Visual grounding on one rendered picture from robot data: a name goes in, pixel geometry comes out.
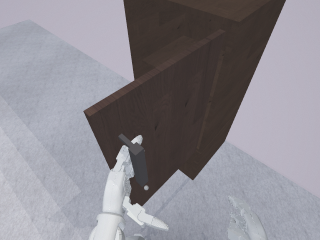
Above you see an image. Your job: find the left robot forearm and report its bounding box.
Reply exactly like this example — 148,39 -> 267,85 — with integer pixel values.
88,212 -> 126,240

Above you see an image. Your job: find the handle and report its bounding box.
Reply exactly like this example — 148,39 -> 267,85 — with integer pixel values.
118,134 -> 149,187

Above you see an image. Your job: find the robot left hand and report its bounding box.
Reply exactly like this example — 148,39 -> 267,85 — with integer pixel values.
102,135 -> 169,231

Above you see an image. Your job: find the robot right hand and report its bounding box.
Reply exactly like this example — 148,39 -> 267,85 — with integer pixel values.
227,195 -> 268,240

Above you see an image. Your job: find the cupboard door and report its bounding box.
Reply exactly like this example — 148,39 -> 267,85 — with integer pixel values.
83,29 -> 226,206

